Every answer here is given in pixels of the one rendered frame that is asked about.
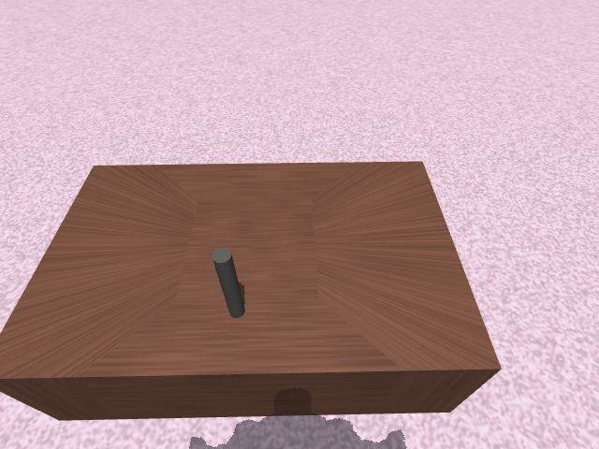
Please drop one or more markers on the can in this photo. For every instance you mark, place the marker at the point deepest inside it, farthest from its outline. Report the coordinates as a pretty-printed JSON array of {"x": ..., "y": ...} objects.
[{"x": 224, "y": 265}]

